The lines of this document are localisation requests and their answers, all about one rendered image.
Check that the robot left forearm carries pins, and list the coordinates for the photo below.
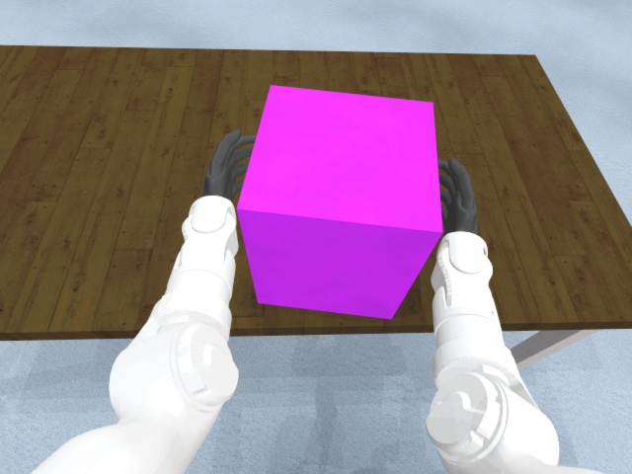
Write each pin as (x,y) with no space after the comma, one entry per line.
(201,282)

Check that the left robot hand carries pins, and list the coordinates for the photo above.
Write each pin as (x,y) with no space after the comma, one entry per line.
(221,174)

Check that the table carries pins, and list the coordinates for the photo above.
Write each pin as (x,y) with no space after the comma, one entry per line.
(103,151)

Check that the robot right forearm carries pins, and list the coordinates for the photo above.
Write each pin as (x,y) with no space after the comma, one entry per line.
(467,329)

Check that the left robot upper arm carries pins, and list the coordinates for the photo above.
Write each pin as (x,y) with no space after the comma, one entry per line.
(167,392)

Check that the carton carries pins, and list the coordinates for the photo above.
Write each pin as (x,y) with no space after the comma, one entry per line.
(340,207)

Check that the right robot upper arm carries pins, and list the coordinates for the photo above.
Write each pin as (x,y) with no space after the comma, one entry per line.
(480,426)

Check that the right robot hand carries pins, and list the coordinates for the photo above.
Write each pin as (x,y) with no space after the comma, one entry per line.
(460,213)

